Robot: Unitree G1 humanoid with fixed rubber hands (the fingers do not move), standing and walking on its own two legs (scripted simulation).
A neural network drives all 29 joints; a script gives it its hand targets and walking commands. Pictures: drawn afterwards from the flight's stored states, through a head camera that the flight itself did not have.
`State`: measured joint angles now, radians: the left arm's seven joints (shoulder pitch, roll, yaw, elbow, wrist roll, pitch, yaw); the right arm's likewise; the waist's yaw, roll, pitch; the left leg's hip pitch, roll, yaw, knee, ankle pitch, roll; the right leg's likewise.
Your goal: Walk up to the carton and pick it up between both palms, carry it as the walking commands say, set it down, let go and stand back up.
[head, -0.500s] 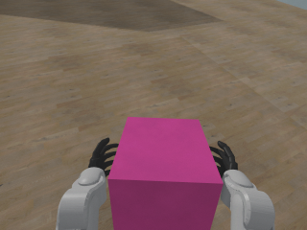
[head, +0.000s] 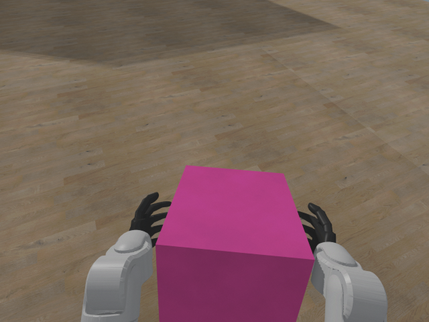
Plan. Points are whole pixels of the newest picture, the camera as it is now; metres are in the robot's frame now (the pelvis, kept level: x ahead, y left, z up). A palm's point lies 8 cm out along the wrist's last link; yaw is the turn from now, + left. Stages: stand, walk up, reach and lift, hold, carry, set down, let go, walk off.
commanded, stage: carry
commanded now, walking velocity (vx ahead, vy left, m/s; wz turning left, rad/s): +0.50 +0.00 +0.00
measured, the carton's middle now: (228, 255) +0.26 -0.02 +0.00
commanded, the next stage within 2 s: none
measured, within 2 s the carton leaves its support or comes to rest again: neither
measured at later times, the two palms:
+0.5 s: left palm (185, 105) +0.66 +0.09 +0.06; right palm (293, 114) +0.63 -0.21 +0.06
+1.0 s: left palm (204, 44) +1.03 +0.04 +0.07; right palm (284, 54) +0.98 -0.25 +0.07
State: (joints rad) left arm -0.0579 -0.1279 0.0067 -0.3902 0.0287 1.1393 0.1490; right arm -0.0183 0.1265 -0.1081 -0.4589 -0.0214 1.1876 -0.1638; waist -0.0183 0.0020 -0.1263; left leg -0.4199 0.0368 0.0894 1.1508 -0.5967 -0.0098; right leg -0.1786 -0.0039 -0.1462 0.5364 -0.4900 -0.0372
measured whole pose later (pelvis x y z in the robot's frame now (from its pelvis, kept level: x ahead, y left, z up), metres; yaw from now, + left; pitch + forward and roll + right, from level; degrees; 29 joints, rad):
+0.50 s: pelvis +0.39 -0.03 +0.00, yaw -1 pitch +7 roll +0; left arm -0.01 -0.13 0.01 -0.47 0.00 1.02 0.14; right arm -0.01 0.13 -0.08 -0.54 0.00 1.11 -0.18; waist -0.06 0.05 0.02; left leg -0.39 0.00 0.04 1.17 -0.56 -0.01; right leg -0.37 0.02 -0.10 0.64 -0.40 -0.05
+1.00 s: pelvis +0.76 -0.06 +0.00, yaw -2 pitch +4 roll +0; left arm -0.03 -0.13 0.03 -0.43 -0.03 1.09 0.15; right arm 0.00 0.13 -0.07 -0.53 -0.03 1.16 -0.19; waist -0.08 0.05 -0.01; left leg -0.22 0.05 0.13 0.70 -0.49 0.00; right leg -0.45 -0.03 -0.09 0.68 -0.24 -0.01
